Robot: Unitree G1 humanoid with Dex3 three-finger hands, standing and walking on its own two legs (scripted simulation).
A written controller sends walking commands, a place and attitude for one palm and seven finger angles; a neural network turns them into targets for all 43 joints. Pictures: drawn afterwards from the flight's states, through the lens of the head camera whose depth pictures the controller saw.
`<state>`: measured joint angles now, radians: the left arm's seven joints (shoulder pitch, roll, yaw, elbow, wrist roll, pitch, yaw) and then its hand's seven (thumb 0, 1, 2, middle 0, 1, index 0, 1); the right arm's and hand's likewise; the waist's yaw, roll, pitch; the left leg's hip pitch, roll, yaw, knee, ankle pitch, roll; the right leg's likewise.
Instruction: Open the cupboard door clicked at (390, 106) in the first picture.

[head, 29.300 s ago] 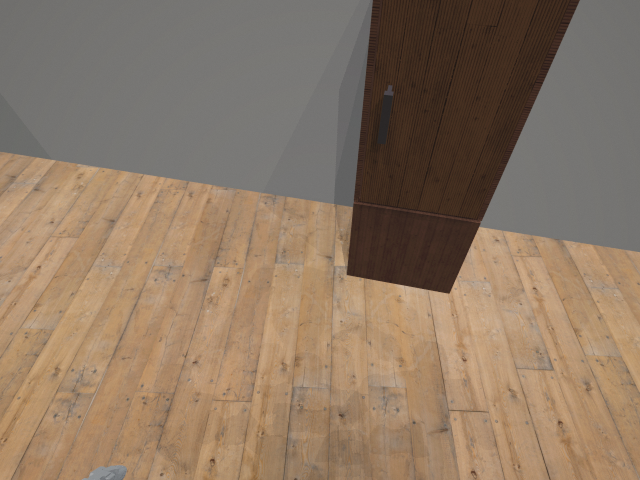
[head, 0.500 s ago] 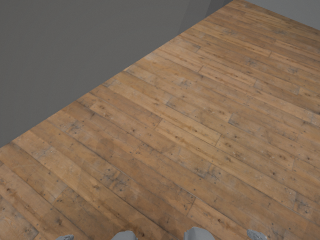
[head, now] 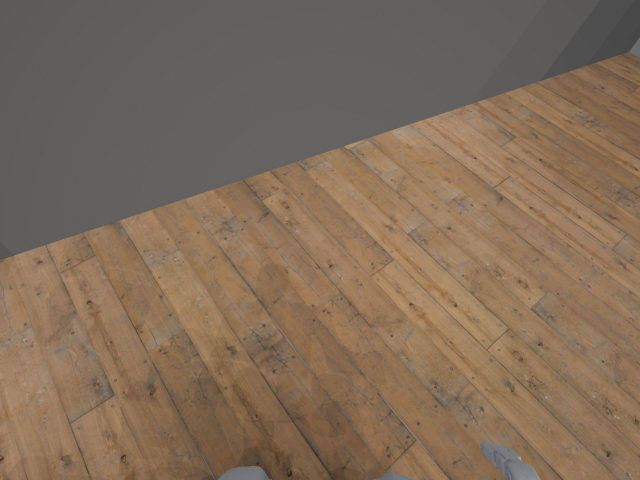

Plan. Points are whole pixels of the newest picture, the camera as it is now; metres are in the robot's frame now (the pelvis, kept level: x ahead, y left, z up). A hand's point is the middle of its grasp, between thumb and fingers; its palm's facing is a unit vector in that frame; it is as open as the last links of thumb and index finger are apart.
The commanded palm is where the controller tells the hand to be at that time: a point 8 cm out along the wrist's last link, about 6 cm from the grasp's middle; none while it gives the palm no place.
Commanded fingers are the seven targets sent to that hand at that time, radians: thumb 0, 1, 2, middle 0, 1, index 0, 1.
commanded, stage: turn to face it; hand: left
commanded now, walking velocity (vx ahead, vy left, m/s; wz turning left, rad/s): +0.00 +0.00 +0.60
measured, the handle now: out of the picture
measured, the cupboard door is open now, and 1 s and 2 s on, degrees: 41 41 41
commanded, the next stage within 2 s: take the last steps up to it in 1.90 s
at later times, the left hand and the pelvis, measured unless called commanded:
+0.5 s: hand out of the picture +0.03 +0.16 -0.14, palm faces +0.31 -0.92 -0.25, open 7.4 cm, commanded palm none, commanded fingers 0.00 0.90 0.90 -0.20 -0.30 -0.20 -0.30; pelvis +0.01 -0.05 +0.02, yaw +19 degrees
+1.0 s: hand out of the picture -0.01 +0.15 -0.14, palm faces +0.57 -0.76 -0.30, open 7.4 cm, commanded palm none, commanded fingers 0.00 0.90 0.90 -0.20 -0.30 -0.20 -0.30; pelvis +0.04 -0.08 +0.01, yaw +36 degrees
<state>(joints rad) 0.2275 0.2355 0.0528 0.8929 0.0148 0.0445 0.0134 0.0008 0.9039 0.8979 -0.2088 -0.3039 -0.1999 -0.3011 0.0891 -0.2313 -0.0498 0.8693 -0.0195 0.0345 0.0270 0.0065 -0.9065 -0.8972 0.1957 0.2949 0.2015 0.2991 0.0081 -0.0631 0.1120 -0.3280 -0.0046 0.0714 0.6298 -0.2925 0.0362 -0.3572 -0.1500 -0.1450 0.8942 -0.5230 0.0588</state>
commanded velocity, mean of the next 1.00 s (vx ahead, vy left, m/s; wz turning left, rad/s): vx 0.00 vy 0.00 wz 0.60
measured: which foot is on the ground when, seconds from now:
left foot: down 0.00-0.26, up 0.28-0.56, down 0.58-0.90, up 0.92-1.00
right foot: up 0.00-0.26, down 0.28-0.58, up 0.60-0.88, down 0.90-1.00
